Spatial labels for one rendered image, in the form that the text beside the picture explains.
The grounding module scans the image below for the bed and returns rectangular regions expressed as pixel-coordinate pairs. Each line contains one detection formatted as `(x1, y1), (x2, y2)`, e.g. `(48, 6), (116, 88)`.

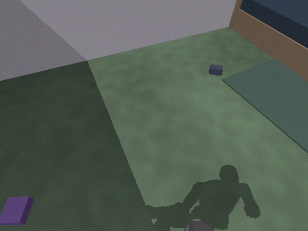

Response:
(228, 0), (308, 81)

